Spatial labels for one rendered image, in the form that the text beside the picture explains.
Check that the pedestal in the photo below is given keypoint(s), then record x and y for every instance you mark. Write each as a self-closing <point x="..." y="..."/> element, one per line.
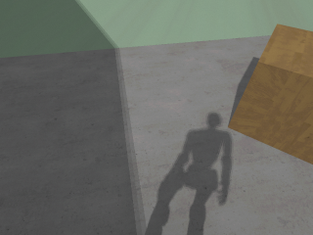
<point x="277" y="105"/>

